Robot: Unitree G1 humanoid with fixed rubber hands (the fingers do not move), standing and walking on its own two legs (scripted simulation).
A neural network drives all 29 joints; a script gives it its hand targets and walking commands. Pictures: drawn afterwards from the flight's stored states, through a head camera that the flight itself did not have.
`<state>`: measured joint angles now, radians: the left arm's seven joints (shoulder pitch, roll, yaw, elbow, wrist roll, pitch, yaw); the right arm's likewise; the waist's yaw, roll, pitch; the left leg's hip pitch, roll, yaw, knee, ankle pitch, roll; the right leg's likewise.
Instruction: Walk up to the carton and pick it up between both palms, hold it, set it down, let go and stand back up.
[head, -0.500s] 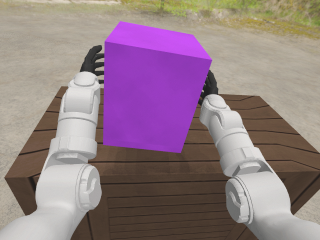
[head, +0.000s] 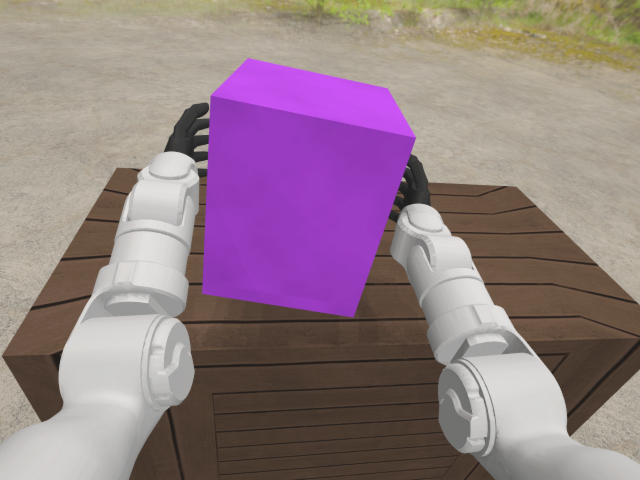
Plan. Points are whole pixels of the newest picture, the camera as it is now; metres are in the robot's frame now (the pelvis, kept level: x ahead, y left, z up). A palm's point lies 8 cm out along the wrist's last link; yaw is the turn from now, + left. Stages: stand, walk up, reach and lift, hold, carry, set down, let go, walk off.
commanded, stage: set down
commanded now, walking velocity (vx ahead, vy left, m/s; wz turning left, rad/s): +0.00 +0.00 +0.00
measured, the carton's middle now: (299, 185) +0.45 -0.01 +0.21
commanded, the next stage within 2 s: none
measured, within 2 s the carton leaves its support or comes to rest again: neither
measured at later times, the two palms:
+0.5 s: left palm (189, 179) +0.44 +0.13 +0.22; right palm (409, 221) +0.38 -0.15 +0.20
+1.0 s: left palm (200, 190) +0.47 +0.12 +0.19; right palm (408, 232) +0.39 -0.16 +0.18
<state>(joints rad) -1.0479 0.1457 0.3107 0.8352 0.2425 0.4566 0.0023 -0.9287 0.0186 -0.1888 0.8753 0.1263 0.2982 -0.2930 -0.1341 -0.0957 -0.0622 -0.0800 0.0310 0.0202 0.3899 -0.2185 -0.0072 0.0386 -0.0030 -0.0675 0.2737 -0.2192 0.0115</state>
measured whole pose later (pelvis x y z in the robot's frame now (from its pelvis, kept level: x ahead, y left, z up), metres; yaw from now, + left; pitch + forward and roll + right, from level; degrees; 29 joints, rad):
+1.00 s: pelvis +0.01 +0.01 +0.00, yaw -2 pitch +1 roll +0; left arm -1.13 0.22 0.32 1.21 0.17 0.21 -0.02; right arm -0.95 0.14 -0.50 0.90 -0.15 0.21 -0.25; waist -0.15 -0.09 -0.09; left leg -0.18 0.02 0.06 0.36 -0.20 0.00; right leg -0.11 -0.02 -0.03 0.31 -0.22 0.02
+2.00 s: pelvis +0.00 +0.01 +0.00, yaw -3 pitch +4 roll +0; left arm -1.14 0.18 0.47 1.25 0.28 0.08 -0.11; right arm -0.88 0.24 -0.70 0.76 -0.39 0.08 -0.16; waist -0.11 -0.08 -0.05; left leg -0.23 0.01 0.08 0.31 -0.16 0.01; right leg -0.18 -0.03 -0.01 0.30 -0.19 0.03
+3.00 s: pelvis +0.00 +0.01 +0.00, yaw -3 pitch +2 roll +0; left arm -1.11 0.09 0.65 1.09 0.43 0.04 -0.18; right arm -0.85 0.29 -0.76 0.64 -0.48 0.00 -0.11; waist -0.09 -0.08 0.05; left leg -0.18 0.00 0.08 0.29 -0.15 0.02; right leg -0.12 -0.03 -0.01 0.27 -0.19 0.03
